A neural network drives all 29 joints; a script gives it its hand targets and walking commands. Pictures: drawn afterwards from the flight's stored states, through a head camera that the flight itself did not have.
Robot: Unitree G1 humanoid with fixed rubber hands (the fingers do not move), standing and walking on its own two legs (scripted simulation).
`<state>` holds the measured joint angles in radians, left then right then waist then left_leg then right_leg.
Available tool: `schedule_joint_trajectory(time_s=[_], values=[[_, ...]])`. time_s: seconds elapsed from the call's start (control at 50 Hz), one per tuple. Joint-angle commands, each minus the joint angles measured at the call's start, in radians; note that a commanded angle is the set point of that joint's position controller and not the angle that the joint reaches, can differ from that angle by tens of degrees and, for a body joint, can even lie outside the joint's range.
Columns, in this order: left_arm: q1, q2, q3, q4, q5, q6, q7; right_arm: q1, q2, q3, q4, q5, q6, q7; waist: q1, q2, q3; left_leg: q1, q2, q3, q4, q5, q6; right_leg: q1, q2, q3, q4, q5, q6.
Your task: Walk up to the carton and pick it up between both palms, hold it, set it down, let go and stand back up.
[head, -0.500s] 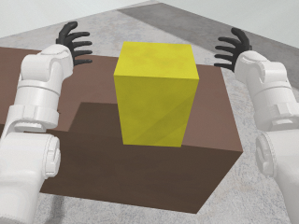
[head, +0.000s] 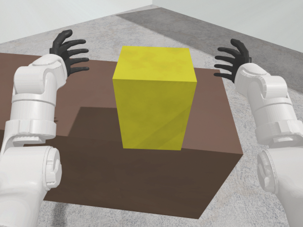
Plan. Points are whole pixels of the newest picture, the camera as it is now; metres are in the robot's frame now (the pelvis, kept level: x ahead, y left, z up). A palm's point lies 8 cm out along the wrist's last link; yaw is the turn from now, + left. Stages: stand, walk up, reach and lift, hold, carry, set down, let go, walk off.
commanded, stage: set down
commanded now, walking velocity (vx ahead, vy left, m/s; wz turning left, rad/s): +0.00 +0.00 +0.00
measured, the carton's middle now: (153, 101) +0.47 +0.03 +0.09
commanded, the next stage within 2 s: let go in 1.58 s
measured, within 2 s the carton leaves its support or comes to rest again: neither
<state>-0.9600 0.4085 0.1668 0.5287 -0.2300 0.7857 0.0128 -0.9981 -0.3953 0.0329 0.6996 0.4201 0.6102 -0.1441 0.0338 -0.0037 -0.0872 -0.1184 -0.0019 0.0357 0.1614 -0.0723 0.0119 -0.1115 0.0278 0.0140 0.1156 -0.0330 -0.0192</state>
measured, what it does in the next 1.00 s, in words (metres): stands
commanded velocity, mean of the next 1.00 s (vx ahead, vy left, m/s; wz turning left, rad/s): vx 0.00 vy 0.00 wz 0.00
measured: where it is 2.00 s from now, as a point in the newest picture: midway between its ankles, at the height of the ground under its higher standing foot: outside the picture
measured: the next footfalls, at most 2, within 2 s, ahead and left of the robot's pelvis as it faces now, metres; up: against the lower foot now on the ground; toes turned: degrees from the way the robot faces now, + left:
none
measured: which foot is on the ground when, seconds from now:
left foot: down 0.00-1.00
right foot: down 0.00-1.00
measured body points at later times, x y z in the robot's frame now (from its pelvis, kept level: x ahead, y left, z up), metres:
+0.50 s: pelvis -0.01 +0.00 +0.00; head -0.02 +0.01 +0.45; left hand +0.35 +0.24 +0.19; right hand +0.38 -0.18 +0.18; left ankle +0.01 +0.11 -0.76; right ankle +0.01 -0.11 -0.76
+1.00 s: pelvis +0.00 +0.00 +0.00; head +0.00 +0.01 +0.45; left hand +0.30 +0.23 +0.13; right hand +0.32 -0.19 +0.12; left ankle +0.01 +0.11 -0.76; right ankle +0.01 -0.11 -0.76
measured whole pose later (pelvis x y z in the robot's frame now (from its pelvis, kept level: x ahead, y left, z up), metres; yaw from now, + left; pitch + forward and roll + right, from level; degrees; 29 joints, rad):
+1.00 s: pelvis +0.00 +0.00 +0.00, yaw -1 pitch -4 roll +0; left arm -0.16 0.18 0.19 -0.30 -0.15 0.80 0.01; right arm -0.15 -0.32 -0.02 -0.12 0.33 0.55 -0.14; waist 0.05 -0.03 0.06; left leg 0.00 0.00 0.05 0.17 -0.10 0.01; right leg -0.02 0.03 0.03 0.17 -0.08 -0.02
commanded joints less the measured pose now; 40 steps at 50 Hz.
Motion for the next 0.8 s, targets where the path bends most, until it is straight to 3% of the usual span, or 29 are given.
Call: schedule_joint_trajectory(time_s=[0.0, 0.34, 0.78], values=[[-0.371, 0.145, 0.042, -0.253, 0.009, -0.016, 0.005, -0.395, -0.124, -0.076, -0.272, -0.025, -0.031, -0.013, 0.006, 0.002, -0.413, 0.145, -0.005, -0.036, 0.035, 0.288, -0.015, 0.176, -0.013, 0.059, 0.049, 0.18, -0.002], [-0.056, 0.037, 0.074, -0.585, 0.055, 0.083, 0.016, -0.024, -0.083, -0.128, -0.554, -0.073, -0.004, -0.027, 0.002, 0.017, -0.25, 0.114, -0.004, -0.013, 0.03, 0.196, -0.013, 0.17, -0.009, 0.051, 0.069, 0.036, -0.006], [0.395, -0.094, 0.068, -0.897, 0.081, 0.046, -0.002, 0.438, -0.055, -0.118, -0.878, -0.083, -0.055, -0.009, 0.011, 0.001, -0.126, 0.123, -0.001, 0.011, 0.009, 0.21, -0.037, 0.214, -0.01, 0.054, 0.055, 0.022, -0.003]])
